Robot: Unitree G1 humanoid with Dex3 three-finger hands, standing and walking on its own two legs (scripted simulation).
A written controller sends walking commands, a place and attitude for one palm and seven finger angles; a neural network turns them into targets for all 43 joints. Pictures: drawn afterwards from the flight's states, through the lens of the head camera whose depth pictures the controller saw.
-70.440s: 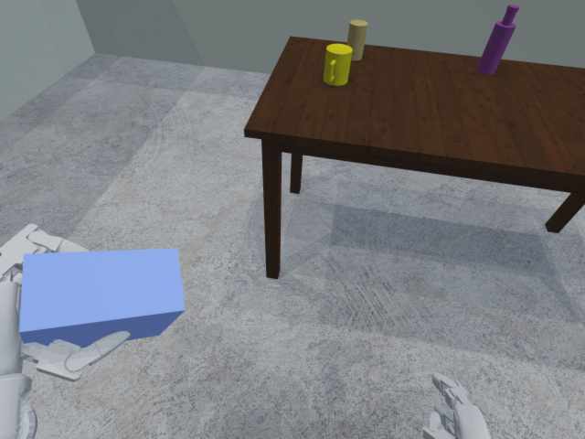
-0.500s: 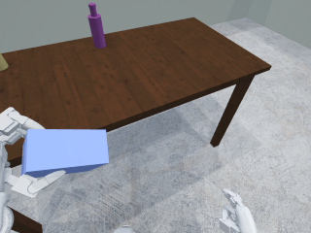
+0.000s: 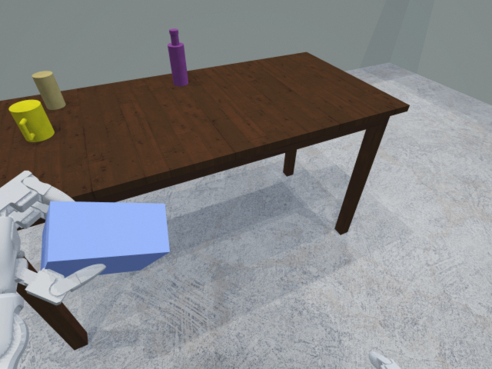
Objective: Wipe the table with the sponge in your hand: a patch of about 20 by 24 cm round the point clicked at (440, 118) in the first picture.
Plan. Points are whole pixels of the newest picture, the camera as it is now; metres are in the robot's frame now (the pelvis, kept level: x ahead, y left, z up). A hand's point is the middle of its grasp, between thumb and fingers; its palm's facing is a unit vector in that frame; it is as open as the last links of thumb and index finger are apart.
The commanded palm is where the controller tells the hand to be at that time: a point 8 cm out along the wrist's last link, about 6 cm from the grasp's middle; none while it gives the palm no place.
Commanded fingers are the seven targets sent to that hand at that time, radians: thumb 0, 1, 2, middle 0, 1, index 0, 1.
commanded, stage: stop stepping back and stand still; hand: left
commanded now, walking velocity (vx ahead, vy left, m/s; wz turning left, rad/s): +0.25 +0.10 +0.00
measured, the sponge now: (121, 241) +0.25 +0.19 +0.15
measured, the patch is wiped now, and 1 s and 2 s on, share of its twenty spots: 1.00 1.00 1.00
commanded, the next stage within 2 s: stand and wait in 1.64 s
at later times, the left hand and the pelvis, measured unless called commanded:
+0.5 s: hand (36, 327) +0.11 +0.21 +0.20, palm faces +0.38 -0.85 -0.35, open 10.4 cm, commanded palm +0.07 +0.25 +0.21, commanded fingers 0.00 0.10 1.30 -1.20 -1.60 -1.20 -1.60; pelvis -0.10 -0.02 +0.01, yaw -1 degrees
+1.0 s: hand (6, 357) +0.09 +0.22 +0.20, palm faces +0.39 -0.86 -0.34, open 10.4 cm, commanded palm +0.04 +0.26 +0.21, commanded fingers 0.00 0.10 1.30 -1.20 -1.60 -1.20 -1.60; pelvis -0.12 -0.01 +0.02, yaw -1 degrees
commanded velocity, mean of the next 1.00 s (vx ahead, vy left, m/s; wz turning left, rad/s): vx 0.13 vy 0.03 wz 0.00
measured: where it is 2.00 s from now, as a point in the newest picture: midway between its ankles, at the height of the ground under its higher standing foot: outside the picture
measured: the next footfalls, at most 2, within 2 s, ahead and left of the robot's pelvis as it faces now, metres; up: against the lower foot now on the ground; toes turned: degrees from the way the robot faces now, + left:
left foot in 0.18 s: -0.03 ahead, +0.11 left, +0.01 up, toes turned +0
right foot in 0.42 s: -0.02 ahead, -0.12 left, +0.01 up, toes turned -2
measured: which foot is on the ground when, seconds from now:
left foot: up 0.00-0.16, down 0.18-1.00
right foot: down 0.00-0.18, up 0.20-0.40, down 0.42-1.00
